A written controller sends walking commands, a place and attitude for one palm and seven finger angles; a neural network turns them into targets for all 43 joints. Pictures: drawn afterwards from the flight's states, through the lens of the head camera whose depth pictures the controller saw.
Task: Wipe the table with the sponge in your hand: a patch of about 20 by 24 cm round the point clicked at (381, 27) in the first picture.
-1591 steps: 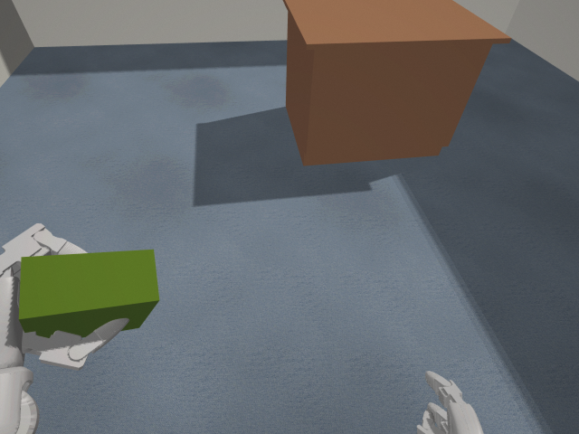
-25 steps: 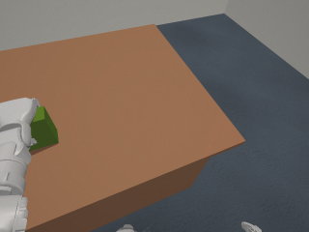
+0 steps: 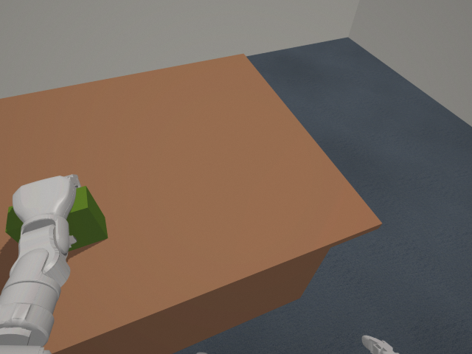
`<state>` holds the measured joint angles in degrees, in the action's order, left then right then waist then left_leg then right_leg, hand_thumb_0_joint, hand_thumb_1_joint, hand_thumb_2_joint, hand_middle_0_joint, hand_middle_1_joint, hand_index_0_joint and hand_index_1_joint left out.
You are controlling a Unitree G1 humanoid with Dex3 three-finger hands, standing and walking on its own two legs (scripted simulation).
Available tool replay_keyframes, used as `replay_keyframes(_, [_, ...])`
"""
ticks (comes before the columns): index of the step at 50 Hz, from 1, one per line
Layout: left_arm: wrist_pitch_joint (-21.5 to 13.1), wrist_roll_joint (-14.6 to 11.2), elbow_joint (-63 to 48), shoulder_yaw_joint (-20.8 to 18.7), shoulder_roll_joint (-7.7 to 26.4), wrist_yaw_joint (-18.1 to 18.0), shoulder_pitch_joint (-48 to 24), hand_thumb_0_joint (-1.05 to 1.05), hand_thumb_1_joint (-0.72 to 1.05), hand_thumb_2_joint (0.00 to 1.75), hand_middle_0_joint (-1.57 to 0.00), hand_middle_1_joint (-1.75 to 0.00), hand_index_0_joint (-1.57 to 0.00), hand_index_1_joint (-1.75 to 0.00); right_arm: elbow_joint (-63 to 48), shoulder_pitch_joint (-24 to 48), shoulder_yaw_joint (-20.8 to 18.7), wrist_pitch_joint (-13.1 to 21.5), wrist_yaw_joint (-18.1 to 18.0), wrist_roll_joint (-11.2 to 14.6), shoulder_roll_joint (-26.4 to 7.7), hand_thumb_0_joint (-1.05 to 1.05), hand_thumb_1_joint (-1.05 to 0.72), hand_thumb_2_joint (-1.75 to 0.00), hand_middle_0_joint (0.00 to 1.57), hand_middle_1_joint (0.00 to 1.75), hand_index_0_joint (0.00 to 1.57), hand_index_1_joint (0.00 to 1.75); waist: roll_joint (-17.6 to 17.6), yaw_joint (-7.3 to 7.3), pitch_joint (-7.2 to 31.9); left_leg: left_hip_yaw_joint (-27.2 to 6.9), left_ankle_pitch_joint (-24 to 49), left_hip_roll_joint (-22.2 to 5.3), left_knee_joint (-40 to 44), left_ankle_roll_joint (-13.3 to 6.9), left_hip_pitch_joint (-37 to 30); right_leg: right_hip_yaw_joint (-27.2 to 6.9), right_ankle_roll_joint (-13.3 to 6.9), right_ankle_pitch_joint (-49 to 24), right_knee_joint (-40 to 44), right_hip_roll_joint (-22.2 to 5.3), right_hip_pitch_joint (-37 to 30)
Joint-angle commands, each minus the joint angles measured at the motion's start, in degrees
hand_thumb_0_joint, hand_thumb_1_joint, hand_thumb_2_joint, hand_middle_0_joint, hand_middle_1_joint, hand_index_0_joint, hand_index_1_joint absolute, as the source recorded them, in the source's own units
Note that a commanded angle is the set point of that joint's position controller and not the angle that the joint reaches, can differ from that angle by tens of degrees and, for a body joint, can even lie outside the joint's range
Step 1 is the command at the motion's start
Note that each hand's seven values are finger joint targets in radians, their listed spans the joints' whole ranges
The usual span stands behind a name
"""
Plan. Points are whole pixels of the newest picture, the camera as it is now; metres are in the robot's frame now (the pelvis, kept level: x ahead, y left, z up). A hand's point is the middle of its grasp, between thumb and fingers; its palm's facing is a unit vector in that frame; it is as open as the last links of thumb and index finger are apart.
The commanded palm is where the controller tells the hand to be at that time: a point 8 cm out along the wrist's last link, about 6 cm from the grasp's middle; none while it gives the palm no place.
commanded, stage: wipe back along the first lane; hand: left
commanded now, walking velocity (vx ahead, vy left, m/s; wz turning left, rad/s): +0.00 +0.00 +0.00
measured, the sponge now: (66, 228) +0.33 +0.35 -0.01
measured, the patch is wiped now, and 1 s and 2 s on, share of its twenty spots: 0.95 0.95 0.95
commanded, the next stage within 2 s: lift the sponge slowly off the table in 1.10 s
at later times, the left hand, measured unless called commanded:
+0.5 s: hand (62, 240) +0.29 +0.32 +0.03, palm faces -0.05 -0.02 -1.00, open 9.3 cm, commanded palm +0.25 +0.29 +0.05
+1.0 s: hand (66, 270) +0.24 +0.29 +0.02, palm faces -0.04 -0.03 -1.00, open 9.3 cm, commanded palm +0.20 +0.27 +0.05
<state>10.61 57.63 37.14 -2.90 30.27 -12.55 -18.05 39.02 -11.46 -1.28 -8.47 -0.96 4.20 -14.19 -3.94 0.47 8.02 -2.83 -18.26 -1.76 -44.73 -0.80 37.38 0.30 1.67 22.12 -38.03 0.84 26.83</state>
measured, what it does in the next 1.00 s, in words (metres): stands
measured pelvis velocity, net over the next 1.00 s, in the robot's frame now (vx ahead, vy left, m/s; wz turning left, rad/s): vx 0.01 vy -0.02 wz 0.02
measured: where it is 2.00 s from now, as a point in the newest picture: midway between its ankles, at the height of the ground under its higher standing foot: outside the picture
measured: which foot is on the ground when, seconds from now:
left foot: down 0.00-1.00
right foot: down 0.00-1.00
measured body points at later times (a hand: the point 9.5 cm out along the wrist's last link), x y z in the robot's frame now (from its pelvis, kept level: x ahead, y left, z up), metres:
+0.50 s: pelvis +0.00 -0.01 +0.00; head +0.02 -0.02 +0.45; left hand +0.28 +0.32 +0.08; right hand +0.19 -0.24 -0.10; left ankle +0.04 +0.11 -0.71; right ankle -0.04 -0.16 -0.71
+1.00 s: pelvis +0.01 -0.02 +0.01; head +0.01 -0.04 +0.45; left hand +0.23 +0.29 +0.08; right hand +0.21 -0.25 -0.09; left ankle +0.04 +0.11 -0.71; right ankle -0.04 -0.16 -0.71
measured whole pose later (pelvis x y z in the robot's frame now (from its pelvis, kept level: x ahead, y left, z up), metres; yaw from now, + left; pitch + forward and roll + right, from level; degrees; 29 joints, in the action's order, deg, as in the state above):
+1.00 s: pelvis +0.01 -0.02 +0.01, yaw +1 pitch +6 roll -2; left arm 15.2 56.1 11.1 1.0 24.3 -13.9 7.2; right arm 37.0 -6.7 -1.4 -5.2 -1.6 3.8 -14.6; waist -5.3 4.1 7.0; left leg -3.2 -18.3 -1.7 -41.9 0.6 29.5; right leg 0.7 0.7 23.3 -37.3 0.8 19.9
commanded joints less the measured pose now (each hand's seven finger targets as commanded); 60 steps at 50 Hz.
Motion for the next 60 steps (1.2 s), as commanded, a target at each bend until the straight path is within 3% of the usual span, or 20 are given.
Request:
replay_keyframes(1, [0.83, 0.24, -4.99, 0.43, 7.61, 2.09, -2.58, 0.00, 0.10, 1.30, -1.20, -1.60, -1.20, -1.60, -7.88, 3.64, -2.72, 2.36, -0.38, -0.22, -8.98, 0.00, -0.90, -0.90, 0.20, 0.30, 0.20, 0.30, 0.76, 0.78, 10.24, 0.11, 12.79, 1.81, 6.10, -1.88, -16.73, 4.16, -5.42, -13.40, 4.74, 3.37, 2.26])
replay_keyframes(3, [1.30, 0.11, -5.56, -0.29, 8.06, 2.19, -0.16, 0.00, 0.10, 1.30, -1.20, -1.60, -1.20, -1.60, -8.37, 4.41, -2.54, 2.31, -0.38, -0.17, -8.97, 0.00, -0.90, -0.90, 0.20, 0.30, 0.20, 0.30, 2.59, 1.03, 9.43, 0.03, 12.40, 1.89, 6.22, -1.85, -16.21, 4.06, -5.34, -13.41, 5.02, 3.35, 1.65])
replay_keyframes(4, [1.22, -0.36, -7.13, -0.15, 7.44, 2.41, -0.79, 0.00, 0.10, 1.30, -1.20, -1.60, -1.20, -1.60, -8.57, 5.15, -2.44, 2.52, -0.40, -0.04, -8.78, 0.00, -0.90, -0.90, 0.20, 0.30, 0.20, 0.30, 0.72, 1.22, 9.16, -0.22, 12.82, 1.84, 6.59, -1.80, -16.81, 3.83, -5.51, -13.63, 5.15, 3.28, 1.68])
replay_keyframes(14, [2.89, -0.95, -13.21, 1.19, 4.90, 2.07, 4.23, 0.00, 0.10, 1.30, -1.20, -1.60, -1.20, -1.60, -9.52, 7.42, -2.17, 3.23, -0.43, -0.06, -8.36, 0.00, -0.90, -0.90, 0.20, 0.30, 0.20, 0.30, 1.17, 1.86, 7.81, -0.76, 12.21, 1.95, 7.38, -1.60, -18.06, 4.01, -5.67, -12.83, 5.43, 3.42, 0.95])
replay_keyframes(16, [3.13, -1.14, -14.63, 3.99, 1.65, 2.00, 5.68, 0.00, 0.10, 1.30, -1.20, -1.60, -1.20, -1.60, -9.77, 7.42, -2.20, 3.47, -0.28, -0.10, -7.98, 0.00, -0.90, -0.90, 0.20, 0.30, 0.20, 0.30, 1.37, 1.50, 8.07, -0.59, 12.49, 2.08, 6.92, -1.68, -18.74, 4.34, -5.55, -13.20, 5.32, 3.49, 1.26])
replay_keyframes(22, [3.96, -1.82, -16.63, 3.49, 1.42, 1.85, 9.77, 0.00, 0.10, 1.30, -1.20, -1.60, -1.20, -1.60, -10.00, 8.45, -1.98, 4.00, -0.37, -0.25, -7.94, 0.00, -0.90, -0.90, 0.20, 0.30, 0.20, 0.30, 3.52, 1.86, 7.22, -0.15, 12.13, 2.29, 7.01, -1.72, -17.92, 4.08, -5.32, -14.45, 5.45, 3.38, -0.53])
replay_keyframes(24, [3.84, -1.75, -17.89, 1.03, 3.38, 1.71, 12.28, 0.00, 0.10, 1.30, -1.20, -1.60, -1.20, -1.60, -9.99, 9.27, -1.93, 4.12, -0.39, -0.29, -8.00, 0.00, -0.90, -0.90, 0.20, 0.30, 0.20, 0.30, 3.12, 3.01, 8.26, -0.29, 13.87, 2.44, 7.13, -1.58, -18.05, 3.58, -5.51, -16.49, 5.31, 3.30, -2.14])
replay_keyframes(25, [3.90, -2.07, -18.73, 3.74, 0.58, 1.79, 12.69, 0.00, 0.10, 1.30, -1.20, -1.60, -1.20, -1.60, -10.28, 9.18, -1.85, 4.27, -0.36, -0.30, -7.67, 0.00, -0.90, -0.90, 0.20, 0.30, 0.20, 0.30, 2.67, 2.28, 7.42, 0.17, 13.73, 2.55, 6.79, -1.70, -18.12, 3.96, -5.32, -16.58, 5.02, 3.31, -1.84])
replay_keyframes(29, [4.11, -2.56, -20.90, 0.77, 3.13, 1.65, 15.37, 0.00, 0.10, 1.30, -1.20, -1.60, -1.20, -1.60, -10.18, 10.06, -1.85, 4.54, -0.44, -0.30, -7.88, 0.00, -0.90, -0.90, 0.20, 0.30, 0.20, 0.30, 3.62, 3.12, 7.09, 0.18, 13.39, 2.69, 7.22, -1.64, -17.76, 3.27, -5.27, -17.70, 5.69, 3.16, -3.11])
replay_keyframes(36, [4.06, -2.61, -24.54, 3.57, -0.62, 1.25, 20.02, 0.00, 0.10, 1.30, -1.20, -1.60, -1.20, -1.60, -10.56, 10.84, -1.94, 5.32, -0.25, -0.47, -7.21, 0.00, -0.90, -0.90, 0.20, 0.30, 0.20, 0.30, 4.08, 2.86, 5.93, 0.47, 13.39, 2.70, 6.91, -1.66, -18.25, 3.70, -5.00, -18.01, 5.51, 3.12, -2.62])
replay_keyframes(39, [4.10, -3.17, -25.56, 0.35, 1.99, 0.92, 23.70, 0.00, 0.10, 1.30, -1.20, -1.60, -1.20, -1.60, -10.48, 11.54, -2.00, 5.57, -0.42, -0.56, -7.50, 0.00, -0.90, -0.90, 0.20, 0.30, 0.20, 0.30, 5.02, 3.95, 6.54, 0.80, 13.95, 2.99, 6.82, -1.60, -17.82, 2.44, -5.07, -21.14, 5.67, 2.79, -4.97])
replay_keyframes(40, [4.03, -3.38, -26.28, 2.13, -0.04, 0.84, 24.56, 0.00, 0.10, 1.30, -1.20, -1.60, -1.20, -1.60, -10.78, 11.56, -1.97, 5.57, -0.51, -0.60, -7.07, 0.00, -0.90, -0.90, 0.20, 0.30, 0.20, 0.30, 4.95, 3.51, 6.06, 1.16, 13.53, 3.03, 6.73, -1.69, -17.68, 2.89, -4.83, -20.42, 5.49, 2.76, -4.72])
replay_keyframes(44, [4.50, -3.26, -27.20, 0.38, 1.66, 0.56, 24.89, 0.00, 0.10, 1.30, -1.20, -1.60, -1.20, -1.60, -10.44, 12.24, -2.04, 5.74, -0.76, -0.57, -7.32, 0.00, -0.90, -0.90, 0.20, 0.30, 0.20, 0.30, 5.54, 3.87, 4.31, 0.90, 12.84, 3.04, 7.15, -1.62, -17.84, 2.16, -4.95, -20.03, 6.28, 2.74, -4.33])
replay_keyframes(45, [4.43, -3.41, -28.06, 2.96, -1.04, 0.65, 25.83, 0.00, 0.10, 1.30, -1.20, -1.60, -1.20, -1.60, -10.97, 12.44, -1.91, 5.87, -0.82, -0.65, -6.92, 0.00, -0.90, -0.90, 0.20, 0.30, 0.20, 0.30, 4.86, 3.65, 4.33, 1.22, 12.19, 3.12, 7.23, -1.65, -17.69, 2.77, -4.76, -18.76, 5.97, 2.70, -4.19])
replay_keyframes(47, [4.62, -3.22, -27.92, 2.96, -0.83, 0.60, 25.75, 0.00, 0.10, 1.30, -1.20, -1.60, -1.20, -1.60, -10.79, 12.50, -1.89, 6.02, -0.82, -0.62, -6.95, 0.00, -0.90, -0.90, 0.20, 0.30, 0.20, 0.30, 4.87, 3.58, 3.62, 1.16, 12.05, 2.97, 7.20, -1.67, -17.99, 2.62, -4.82, -18.41, 6.25, 2.68, -3.58])
replay_keyframes(49, [4.45, -3.18, -29.22, 1.88, -0.15, 0.59, 28.64, 0.00, 0.10, 1.30, -1.20, -1.60, -1.20, -1.60, -10.97, 13.05, -2.02, 6.24, -0.72, -0.64, -6.84, 0.00, -0.90, -0.90, 0.20, 0.30, 0.20, 0.30, 4.36, 4.72, 4.88, 0.89, 12.98, 3.16, 7.39, -1.60, -18.62, 1.97, -5.10, -19.67, 6.31, 2.60, -4.91])
replay_keyframes(50, [4.42, -3.45, -29.85, 3.99, -2.06, 0.63, 28.80, 0.00, 0.10, 1.30, -1.20, -1.60, -1.20, -1.60, -11.35, 13.17, -1.83, 6.25, -0.82, -0.72, -6.54, 0.00, -0.90, -0.90, 0.20, 0.30, 0.20, 0.30, 5.03, 3.98, 3.86, 1.21, 12.32, 3.06, 7.30, -1.74, -18.24, 2.41, -4.83, -19.09, 6.08, 2.59, -4.52])
replay_keyframes(54, [4.53, -3.41, -31.05, 1.60, -0.09, 0.54, 31.37, 0.00, 0.10, 1.30, -1.20, -1.60, -1.20, -1.60, -11.33, 13.81, -1.92, 6.44, -0.69, -0.74, -6.75, 0.00, -0.90, -0.90, 0.20, 0.30, 0.20, 0.30, 5.27, 4.99, 4.20, 0.86, 12.97, 3.20, 7.36, -1.57, -18.51, 1.62, -5.05, -20.33, 6.33, 2.45, -5.38])
replay_keyframes(58, [4.66, -3.59, -31.86, 3.27, -1.99, 0.37, 33.93, 0.00, 0.10, 1.30, -1.20, -1.60, -1.20, -1.60, -11.79, 14.02, -1.71, 6.55, -0.75, -0.87, -6.34, 0.00, -0.90, -0.90, 0.20, 0.30, 0.20, 0.30, 6.71, 4.96, 2.88, 1.24, 12.35, 3.25, 7.24, -1.60, -18.19, 1.99, -4.63, -19.83, 6.58, 2.25, -4.86])
replay_keyframes(60, [4.63, -3.51, -32.81, 3.01, -1.56, 0.06, 30.74, 0.00, 0.10, 1.30, -1.20, -1.60, -1.20, -1.60, -11.62, 14.05, -1.70, 6.47, -0.99, -0.93, -6.43, 0.00, -0.90, -0.90, 0.20, 0.30, 0.20, 0.30, 4.92, 4.19, 2.27, 1.27, 11.14, 2.95, 7.72, -1.57, -18.09, 2.27, -4.72, -17.77, 6.31, 2.49, -4.03])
